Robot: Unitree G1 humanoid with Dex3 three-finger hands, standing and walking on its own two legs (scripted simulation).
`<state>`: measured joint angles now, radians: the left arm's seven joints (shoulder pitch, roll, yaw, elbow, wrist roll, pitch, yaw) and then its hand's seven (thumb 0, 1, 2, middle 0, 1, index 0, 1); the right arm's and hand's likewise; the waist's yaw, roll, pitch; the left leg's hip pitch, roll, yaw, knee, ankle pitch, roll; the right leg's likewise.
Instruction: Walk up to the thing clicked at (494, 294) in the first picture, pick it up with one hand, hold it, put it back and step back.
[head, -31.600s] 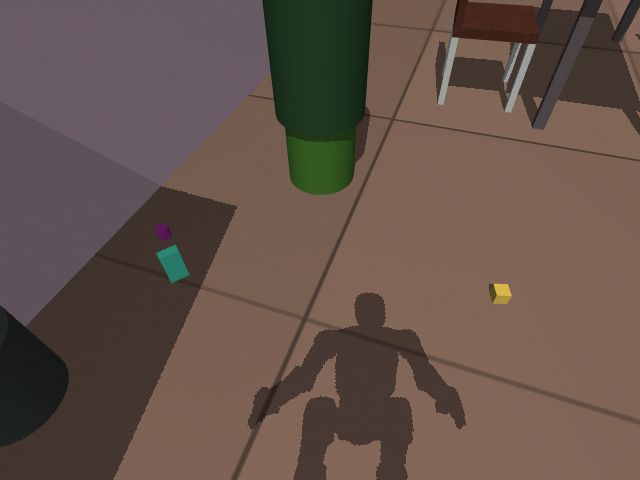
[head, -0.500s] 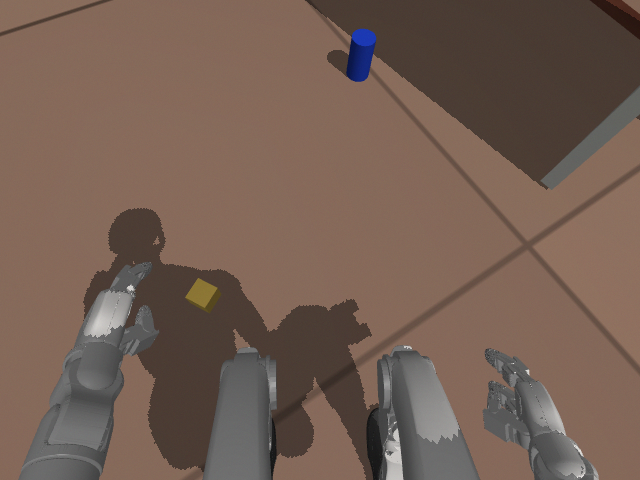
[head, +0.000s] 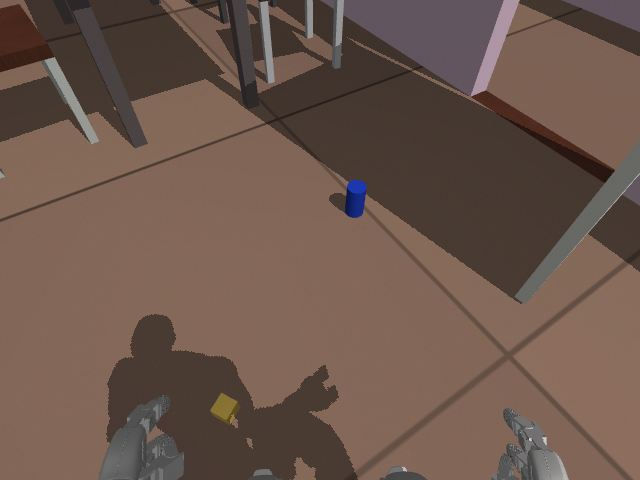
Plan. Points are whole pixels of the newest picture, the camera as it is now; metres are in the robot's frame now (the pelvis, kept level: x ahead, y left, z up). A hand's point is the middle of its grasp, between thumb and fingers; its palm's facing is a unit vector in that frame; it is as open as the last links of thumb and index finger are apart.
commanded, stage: home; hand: left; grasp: from above
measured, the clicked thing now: (225, 408) +0.42 +0.26 -0.67
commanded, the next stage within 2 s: none
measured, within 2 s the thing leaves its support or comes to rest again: neither
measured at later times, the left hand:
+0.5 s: hand out of the picture +0.16 +0.19 -0.03, palm faces +0.08 -0.98 -0.19, open 7.4 cm
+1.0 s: hand out of the picture +0.16 +0.19 -0.02, palm faces +0.07 -0.98 -0.20, open 7.4 cm
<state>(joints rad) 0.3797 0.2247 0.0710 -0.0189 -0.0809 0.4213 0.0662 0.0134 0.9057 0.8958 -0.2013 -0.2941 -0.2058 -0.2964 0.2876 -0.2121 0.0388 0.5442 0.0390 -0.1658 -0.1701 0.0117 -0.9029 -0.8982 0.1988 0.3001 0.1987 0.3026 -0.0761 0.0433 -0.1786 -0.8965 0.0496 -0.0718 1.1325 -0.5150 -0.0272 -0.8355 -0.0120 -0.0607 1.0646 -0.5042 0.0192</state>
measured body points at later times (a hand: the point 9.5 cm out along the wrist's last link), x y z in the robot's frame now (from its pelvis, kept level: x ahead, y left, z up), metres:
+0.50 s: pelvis +0.00 +0.00 +0.02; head +0.02 +0.01 +0.47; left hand +0.15 +0.24 -0.01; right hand +0.18 -0.24 -0.03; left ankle +0.02 +0.13 -0.66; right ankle +0.01 -0.14 -0.66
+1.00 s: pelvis +0.00 +0.00 +0.02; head +0.02 +0.01 +0.47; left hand +0.15 +0.24 -0.01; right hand +0.16 -0.24 -0.04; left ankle +0.02 +0.13 -0.66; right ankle +0.01 -0.14 -0.66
